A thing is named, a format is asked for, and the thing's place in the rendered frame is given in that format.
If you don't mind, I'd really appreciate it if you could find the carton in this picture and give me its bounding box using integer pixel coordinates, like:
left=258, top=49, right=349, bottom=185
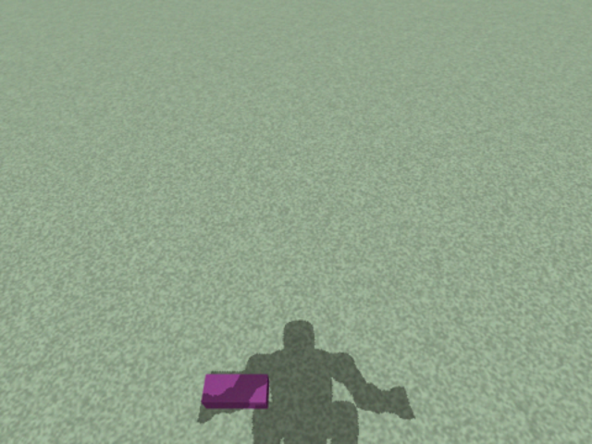
left=201, top=375, right=269, bottom=409

